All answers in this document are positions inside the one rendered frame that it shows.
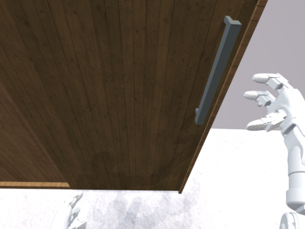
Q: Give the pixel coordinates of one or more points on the handle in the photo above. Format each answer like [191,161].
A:
[225,48]

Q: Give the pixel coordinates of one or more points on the robot right upper arm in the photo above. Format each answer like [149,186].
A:
[292,220]

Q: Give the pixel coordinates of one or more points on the robot left hand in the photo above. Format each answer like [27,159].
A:
[65,216]

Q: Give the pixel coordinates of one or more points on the robot right hand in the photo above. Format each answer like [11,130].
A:
[290,102]

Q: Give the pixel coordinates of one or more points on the right robot forearm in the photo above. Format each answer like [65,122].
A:
[294,138]

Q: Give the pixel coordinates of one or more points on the wardrobe door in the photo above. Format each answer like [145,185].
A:
[23,158]
[110,87]

